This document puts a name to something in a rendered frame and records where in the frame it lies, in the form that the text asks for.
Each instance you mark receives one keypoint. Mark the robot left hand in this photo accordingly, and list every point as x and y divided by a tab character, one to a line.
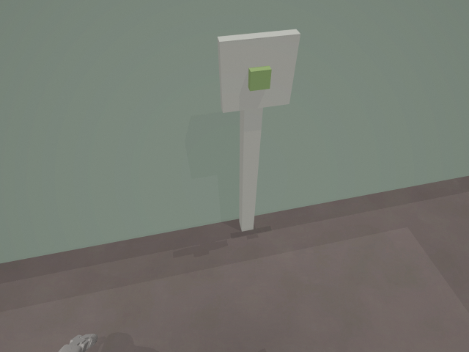
80	343

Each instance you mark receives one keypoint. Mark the panel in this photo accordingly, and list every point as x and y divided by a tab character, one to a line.
236	54

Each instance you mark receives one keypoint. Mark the button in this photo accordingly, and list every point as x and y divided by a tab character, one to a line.
259	78

